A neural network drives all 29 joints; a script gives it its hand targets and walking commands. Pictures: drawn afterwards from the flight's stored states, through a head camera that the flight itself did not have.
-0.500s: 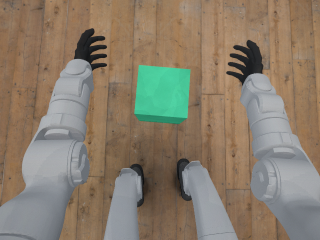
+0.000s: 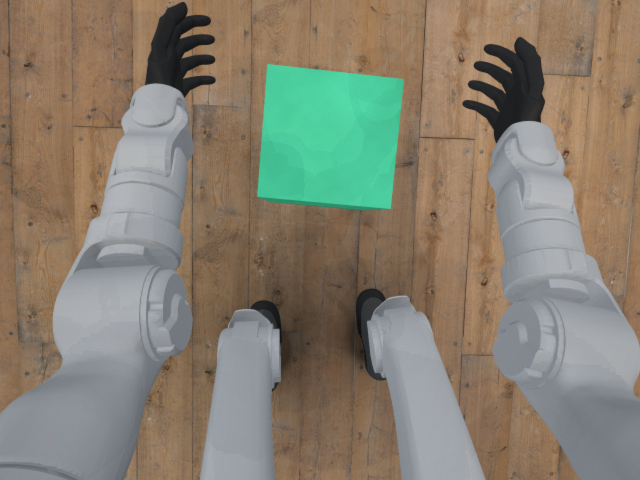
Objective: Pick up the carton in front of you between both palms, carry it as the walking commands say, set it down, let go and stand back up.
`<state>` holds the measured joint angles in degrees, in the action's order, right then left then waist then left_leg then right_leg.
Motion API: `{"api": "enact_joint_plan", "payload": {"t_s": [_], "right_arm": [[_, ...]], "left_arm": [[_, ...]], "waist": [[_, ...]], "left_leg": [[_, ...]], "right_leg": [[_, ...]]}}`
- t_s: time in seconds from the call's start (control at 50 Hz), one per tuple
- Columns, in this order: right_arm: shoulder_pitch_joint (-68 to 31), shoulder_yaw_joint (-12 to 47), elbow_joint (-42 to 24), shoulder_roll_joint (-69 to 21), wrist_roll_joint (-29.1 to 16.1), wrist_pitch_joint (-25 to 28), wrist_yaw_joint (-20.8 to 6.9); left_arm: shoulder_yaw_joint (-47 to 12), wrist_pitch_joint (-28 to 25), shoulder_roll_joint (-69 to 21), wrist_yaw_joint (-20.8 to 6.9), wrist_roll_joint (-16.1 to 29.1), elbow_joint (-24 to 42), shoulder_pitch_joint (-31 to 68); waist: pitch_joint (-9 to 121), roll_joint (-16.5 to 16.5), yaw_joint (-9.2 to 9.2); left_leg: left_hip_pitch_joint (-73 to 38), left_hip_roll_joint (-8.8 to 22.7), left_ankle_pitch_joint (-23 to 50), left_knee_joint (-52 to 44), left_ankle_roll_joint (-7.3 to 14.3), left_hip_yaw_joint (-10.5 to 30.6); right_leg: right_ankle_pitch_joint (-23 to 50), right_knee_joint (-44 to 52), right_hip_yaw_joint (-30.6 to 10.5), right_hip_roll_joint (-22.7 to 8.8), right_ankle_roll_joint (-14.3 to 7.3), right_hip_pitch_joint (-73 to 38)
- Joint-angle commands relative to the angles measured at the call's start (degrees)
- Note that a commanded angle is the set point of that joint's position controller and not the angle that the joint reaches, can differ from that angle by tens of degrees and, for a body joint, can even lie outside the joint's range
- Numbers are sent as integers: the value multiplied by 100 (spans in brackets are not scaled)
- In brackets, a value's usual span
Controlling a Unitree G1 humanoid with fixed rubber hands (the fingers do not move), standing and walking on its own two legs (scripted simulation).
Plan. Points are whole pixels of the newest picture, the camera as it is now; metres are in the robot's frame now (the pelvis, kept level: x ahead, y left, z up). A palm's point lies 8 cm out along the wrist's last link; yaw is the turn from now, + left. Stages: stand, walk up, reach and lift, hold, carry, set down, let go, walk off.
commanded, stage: reach and lift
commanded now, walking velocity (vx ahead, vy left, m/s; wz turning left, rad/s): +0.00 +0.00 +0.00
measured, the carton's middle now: (325, 151) +0.50 -0.03 -0.45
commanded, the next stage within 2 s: none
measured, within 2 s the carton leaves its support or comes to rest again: leaves its support in 1.42 s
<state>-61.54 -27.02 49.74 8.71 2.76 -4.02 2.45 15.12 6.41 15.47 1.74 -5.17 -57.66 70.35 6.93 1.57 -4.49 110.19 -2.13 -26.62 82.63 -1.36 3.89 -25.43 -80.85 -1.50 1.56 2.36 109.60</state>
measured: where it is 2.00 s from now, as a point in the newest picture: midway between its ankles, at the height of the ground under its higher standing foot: (321, 356)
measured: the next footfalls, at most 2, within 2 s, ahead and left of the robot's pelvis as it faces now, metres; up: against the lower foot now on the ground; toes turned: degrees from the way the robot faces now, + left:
none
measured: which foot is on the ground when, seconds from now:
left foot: down 0.00-1.00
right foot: down 0.00-1.00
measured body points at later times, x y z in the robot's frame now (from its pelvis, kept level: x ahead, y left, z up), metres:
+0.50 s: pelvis -0.06 +0.00 -0.18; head +0.32 +0.00 +0.05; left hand +0.54 +0.16 -0.37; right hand +0.49 -0.21 -0.37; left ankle +0.05 +0.12 -0.54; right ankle +0.07 -0.13 -0.54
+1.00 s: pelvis -0.05 +0.00 -0.20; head +0.33 +0.00 +0.04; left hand +0.54 +0.13 -0.38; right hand +0.50 -0.20 -0.38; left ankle +0.05 +0.12 -0.54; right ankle +0.07 -0.13 -0.54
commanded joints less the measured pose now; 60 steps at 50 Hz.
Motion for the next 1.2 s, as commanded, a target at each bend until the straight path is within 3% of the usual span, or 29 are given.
{"api": "enact_joint_plan", "payload": {"t_s": [0.0, 0.1, 0.14, 0.36, 0.46, 0.7, 0.82, 0.92, 1.0, 1.06, 1.1, 1.14, 1.18], "right_arm": [[-1076, 223, -554, 841, -268, 118, 112], [-1700, 719, -613, 1215, -830, -2, 303], [-1956, 880, -531, 1300, -1019, -70, 361], [-3230, 1224, 444, 1651, -1332, -77, 501], [-3573, 1399, 867, 1682, -1393, 84, 495], [-3603, 1612, 920, 1748, -1584, 269, 504], [-3337, 1614, 1119, 1492, -1516, 256, 476], [-3652, 1601, 936, 1475, -1463, 268, 479], [-4048, 1803, 886, 1047, -1535, 239, 439], [-4167, 1633, 981, 772, -1294, 185, 425], [-4866, 1980, 823, -914, -1224, 88, 60], [-5494, 2247, 699, -2759, -1060, -113, -477], [-5662, 2274, 449, -3676, -831, -339, -906]], "left_arm": [[-278, -125, 716, 146, 312, 678, 1493], [-804, -38, 1056, 296, 885, 740, 2173], [-948, 11, 1187, 324, 1081, 599, 2463], [-1307, 10, 1547, 352, 1479, -320, 3541], [-1391, -173, 1661, 292, 1571, -706, 3756], [-1762, -323, 1434, 373, 1868, -364, 3769], [-1462, -325, 1319, 380, 1610, -700, 3318], [-1468, -339, 1212, 391, 1578, -562, 3608], [-1820, -303, 674, 364, 1737, -526, 3990], [-1776, -254, 324, 338, 1605, -570, 4138], [-2105, -164, -1459, -14, 1585, -532, 4637], [-2156, -16, -3297, -529, 1395, -496, 5008], [-1904, 146, -4287, -918, 1136, -411, 4764]], "waist": [[5683, 396, -170], [6269, 543, -225], [6126, 531, -250], [4863, 489, -305], [4372, 355, -244], [4791, 459, -344], [4056, 292, -161], [4001, 308, -187], [3942, 397, -237], [3778, 406, -332], [3690, 487, -361], [3347, 492, -305], [3063, 450, -260]], "left_leg": [[-3064, -220, 2920, 581, -138, -395], [-3101, -192, 2358, 1454, -146, -493], [-3111, -147, 1792, 1685, -121, -518], [-1977, 26, 555, 2704, -75, -447], [-1441, 92, 611, 3120, -53, -413], [-1783, -24, 1593, 3676, -133, -501], [-1143, -52, 1241, 3564, -61, -509], [-1281, -67, 1099, 3505, -35, -445], [-1453, -126, 932, 3449, -51, -423], [-1526, -217, 772, 3408, -68, -404], [-1437, -317, 736, 3412, -46, -399], [-1143, -427, 590, 3453, -21, -427], [-891, -495, 513, 3513, 69, -544]], "right_leg": [[3015, -528, 536, 249, 265, -2432], [2393, -1366, 683, 203, 254, -2127], [1679, -1574, 756, 157, 233, -1739], [800, -2743, 703, -68, 156, -1268], [1018, -3150, 559, -108, 142, -1389], [2129, -3670, 554, 4, 83, -1880], [1811, -3593, 482, 47, 105, -1560], [1543, -3547, 528, 66, 102, -1356], [1312, -3485, 583, 121, 70, -1365], [1154, -3445, 611, 177, 55, -1419], [1096, -3510, 584, 282, 2, -1360], [960, -3586, 593, 372, -23, -1250], [865, -3622, 667, 436, -33, -1038]]}}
